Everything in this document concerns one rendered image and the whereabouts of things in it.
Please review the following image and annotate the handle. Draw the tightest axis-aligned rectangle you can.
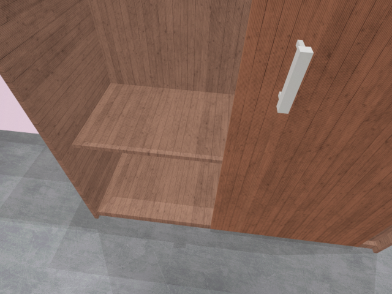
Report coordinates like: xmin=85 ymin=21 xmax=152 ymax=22
xmin=276 ymin=40 xmax=314 ymax=114

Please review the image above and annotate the wardrobe door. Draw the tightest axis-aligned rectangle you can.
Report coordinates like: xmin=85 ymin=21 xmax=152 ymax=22
xmin=211 ymin=0 xmax=392 ymax=247
xmin=369 ymin=225 xmax=392 ymax=241

